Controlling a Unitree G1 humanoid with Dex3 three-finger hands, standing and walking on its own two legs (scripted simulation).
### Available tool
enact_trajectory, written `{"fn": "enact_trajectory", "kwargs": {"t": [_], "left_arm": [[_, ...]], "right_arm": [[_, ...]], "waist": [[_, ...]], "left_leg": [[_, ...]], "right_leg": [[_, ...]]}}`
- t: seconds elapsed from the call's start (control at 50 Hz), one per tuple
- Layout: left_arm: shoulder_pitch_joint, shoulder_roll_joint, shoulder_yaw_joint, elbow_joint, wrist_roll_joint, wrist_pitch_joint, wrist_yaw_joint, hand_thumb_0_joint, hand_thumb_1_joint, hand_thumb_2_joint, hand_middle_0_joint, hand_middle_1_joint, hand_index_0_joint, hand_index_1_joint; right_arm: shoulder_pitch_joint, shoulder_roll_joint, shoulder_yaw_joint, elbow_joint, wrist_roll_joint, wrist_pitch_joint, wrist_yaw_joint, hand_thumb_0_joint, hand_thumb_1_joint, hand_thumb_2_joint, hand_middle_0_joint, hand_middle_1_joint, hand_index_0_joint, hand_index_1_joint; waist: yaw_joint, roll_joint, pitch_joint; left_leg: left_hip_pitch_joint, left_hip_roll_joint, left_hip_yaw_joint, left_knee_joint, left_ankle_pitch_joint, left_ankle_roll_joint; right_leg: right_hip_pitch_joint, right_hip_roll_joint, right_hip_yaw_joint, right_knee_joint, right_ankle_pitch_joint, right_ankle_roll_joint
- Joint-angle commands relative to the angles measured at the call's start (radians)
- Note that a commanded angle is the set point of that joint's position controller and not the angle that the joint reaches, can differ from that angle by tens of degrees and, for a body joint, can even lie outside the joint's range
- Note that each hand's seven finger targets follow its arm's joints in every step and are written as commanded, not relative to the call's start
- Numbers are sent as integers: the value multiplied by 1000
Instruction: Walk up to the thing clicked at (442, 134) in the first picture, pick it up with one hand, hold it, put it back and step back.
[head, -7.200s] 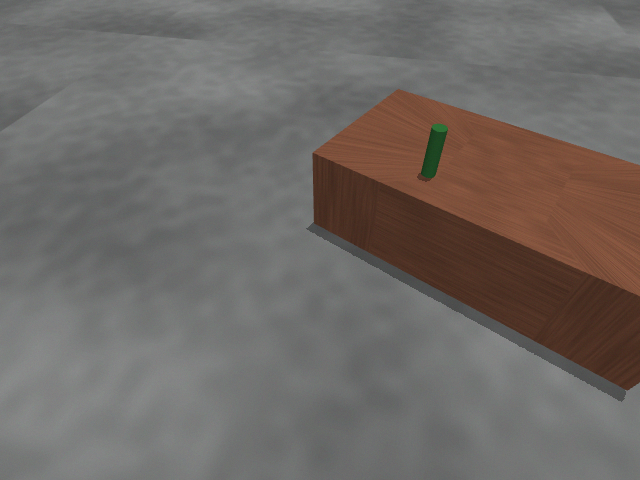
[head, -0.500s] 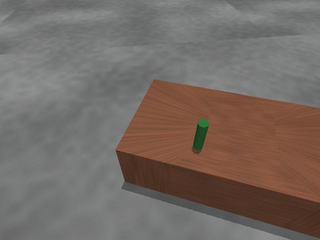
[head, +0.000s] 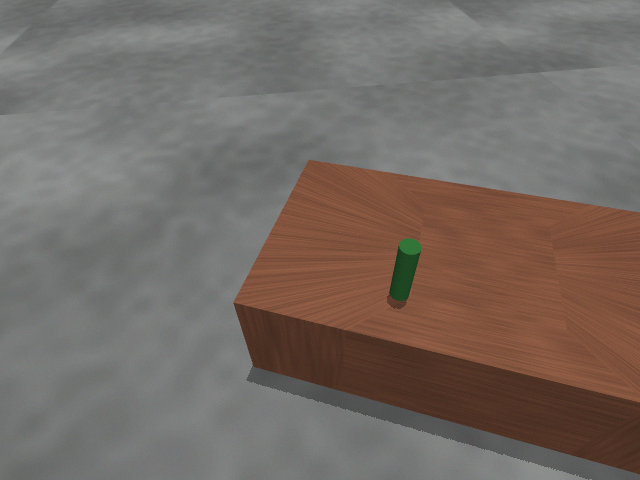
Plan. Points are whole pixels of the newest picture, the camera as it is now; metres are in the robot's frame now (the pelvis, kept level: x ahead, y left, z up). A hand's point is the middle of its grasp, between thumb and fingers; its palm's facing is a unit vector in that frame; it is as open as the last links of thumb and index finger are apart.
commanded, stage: walk up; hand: right
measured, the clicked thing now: (404, 271) +0.67 -0.18 -0.29
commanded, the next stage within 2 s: none
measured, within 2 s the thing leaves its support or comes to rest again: neither
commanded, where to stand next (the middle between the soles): +0.27 +0.08 m, yaw -14 degrees
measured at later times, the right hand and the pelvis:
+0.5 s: hand out of the picture +0.12 -0.16 -0.14, palm faces +0.12 +0.93 -0.35, open 7.4 cm; pelvis +0.13 +0.11 -0.01, yaw -6 degrees
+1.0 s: hand (446, 432) +0.25 -0.17 -0.16, palm faces +0.18 +0.88 -0.43, open 7.4 cm; pelvis +0.22 +0.12 -0.03, yaw -13 degrees
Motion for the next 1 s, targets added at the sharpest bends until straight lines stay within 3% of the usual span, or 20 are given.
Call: {"fn": "enact_trajectory", "kwargs": {"t": [0.0, 0.08, 0.14, 0.2, 0.22, 0.24, 0.26, 0.28, 0.32, 0.38, 0.48, 0.56, 0.64, 0.68, 0.7, 0.76, 0.86, 0.92, 0.94, 0.98], "left_arm": [[51, 372, 110, -96, 12, -32, 41, 0, 900, 900, -200, -300, -200, -300], [18, 356, 106, -151, 12, -41, 36, 0, 900, 900, -200, -300, -200, -300], [9, 355, 100, -181, 12, -38, 26, 0, 900, 900, -200, -300, -200, -300], [-27, 286, 78, -214, 26, -19, 19, 0, 900, 900, -200, -300, -200, -300], [45, 186, 49, -212, 23, -15, 20, 0, 900, 900, -200, -300, -200, -300], [99, 196, 49, -222, 1, -10, 30, 0, 900, 900, -200, -300, -200, -300], [126, 276, 58, -203, 5, -11, 36, 0, 900, 900, -200, -300, -200, -300], [125, 304, 56, -199, -1, -13, 34, 0, 900, 900, -200, -300, -200, -300], [181, 314, 70, -151, -22, -13, 20, 0, 900, 900, -200, -300, -200, -300], [189, 271, 67, -150, -22, -7, -3, 0, 900, 900, -200, -300, -200, -300], [61, 236, 55, -242, -2, -9, -19, 0, 900, 900, -200, -300, -200, -300], [54, 191, 48, -256, 1, -3, -6, 0, 900, 900, -200, -300, -200, -300], [133, 256, 68, -234, 0, -12, 14, 0, 900, 900, -200, -300, -200, -300], [180, 320, 79, -260, -16, -17, 30, 0, 900, 900, -200, -300, -200, -300], [122, 335, 82, -271, -16, -10, 36, 0, 900, 900, -200, -300, -200, -300], [4, 275, 59, -293, -18, 6, 45, 0, 900, 900, -200, -300, -200, -300], [-5, 285, 60, -307, 10, 28, 38, 0, 900, 900, -200, -300, -200, -300], [-83, 280, 63, -338, -9, 59, 28, 0, 900, 900, -200, -300, -200, -300], [-90, 246, 53, -342, -16, 72, 24, 0, 900, 900, -200, -300, -200, -300], [-60, 206, 48, -330, -10, 87, 27, 0, 900, 900, -200, -300, -200, -300]], "right_arm": [[-75, -227, -74, -156, -17, -10, 22, 0, -900, -900, 200, 300, 200, 300], [-37, -218, -92, -200, -9, -18, 45, 0, -900, -900, 200, 300, 200, 300], [6, -214, -113, -216, -9, -18, 52, 0, -900, -900, 200, 300, 200, 300], [296, -269, -158, -138, -6, -22, 37, 0, -900, -900, 200, 300, 200, 300], [407, -339, -174, -125, -19, -27, 24, 0, -900, -900, 200, 300, 200, 300], [301, -400, -172, -182, -13, -38, 18, 0, -900, -900, 200, 300, 200, 300], [164, -432, -175, -223, 13, -38, 15, 0, -900, -900, 200, 300, 200, 300], [102, -408, -164, -246, 16, -37, 13, 0, -900, -900, 200, 300, 200, 300], [74, -303, -129, -272, 17, -52, 1, 0, -900, -900, 200, 300, 200, 300], [160, -270, -116, -255, 24, -79, -4, 0, -900, -900, 200, 300, 200, 300], [212, -281, -113, -283, 24, -91, -14, 0, -900, -900, 200, 300, 200, 300], [187, -243, -92, -309, 27, -73, -29, 0, -900, -900, 200, 300, 200, 300], [169, -207, -72, -320, 51, -53, -38, 0, -900, -900, 200, 300, 200, 300], [238, -154, -47, -313, 51, -34, -49, 0, -900, -900, 200, 300, 200, 300], [234, -202, -63, -296, 40, -23, -63, 0, -900, -900, 200, 300, 200, 300], [225, -199, -62, -244, 49, -16, -59, 0, -900, -900, 200, 300, 200, 300], [180, -181, -55, -236, 42, -33, -65, 0, -900, -900, 200, 300, 200, 300], [257, -184, -71, -187, 36, -42, -80, 0, -900, -900, 200, 300, 200, 300], [250, -217, -85, -185, 23, -47, -87, 0, -900, -900, 200, 300, 200, 300], [140, -348, -109, -231, 18, -57, -90, 0, -900, -900, 200, 300, 200, 300]], "waist": [[31, -124, 115], [-4, -164, 86], [-23, -179, 62], [-183, 25, -48], [-225, 329, -69], [-158, 354, -67], [-93, 260, -15], [-58, 204, 30], [-15, 142, 68], [-29, 116, 55], [-55, 82, 71], [-42, 77, 31], [28, -66, -89], [35, -197, -183], [26, -197, -159], [-28, -141, -95], [-4, -211, -104], [-58, -173, -121], [-71, -99, -97], [-37, 154, -47]], "left_leg": [[-445, 97, -126, 318, -46, -10], [-308, 111, -115, 218, -58, -26], [-118, 70, -32, 106, 13, -32], [340, 23, 5, 8, 115, -25], [356, 164, -236, -188, -152, 20], [235, 358, -672, -413, -450, 107], [81, 415, -755, -463, -580, 189], [11, 408, -690, -449, -507, 211], [1, 292, -394, -346, -237, 153], [42, 241, -231, -307, 121, 148], [93, 289, -129, -258, 404, 212], [19, 240, -24, -116, 741, 157], [-52, 120, 62, 219, 549, 52], [-248, -45, -1, 537, -192, -11], [-240, 5, -62, 544, -305, -8], [-184, 33, -70, 502, -215, -19], [-135, -3, 6, 238, -83, -28], [17, -34, 44, 18, 175, -17], [47, 19, -40, -56, 216, 5], [-42, 398, -489, -239, 226, 169]], "right_leg": [[71, -373, 492, -236, -443, -258], [-2, -274, 300, -152, -165, -210], [-145, -201, 195, -91, -142, -166], [-460, -70, 59, 327, -184, -92], [-567, 81, 6, 674, -368, -67], [-618, 123, 94, 834, -362, -47], [-536, 43, 152, 875, -340, -66], [-524, 1, 154, 889, -269, -66], [-484, -35, 158, 795, -127, -55], [-430, -29, 135, 666, -77, -24], [-418, -39, 88, 423, -69, -14], [-240, 11, 2, 321, 47, -32], [42, 13, 51, 103, 335, -96], [145, -337, 575, 45, 539, -298], [78, -371, 627, 65, 455, -356], [-97, -214, 338, 73, 376, -249], [-127, -145, 245, 165, 556, -237], [-236, -119, 229, 277, 385, -187], [-330, -74, 230, 324, 231, -133], [-448, 110, 149, 631, -309, -30]]}}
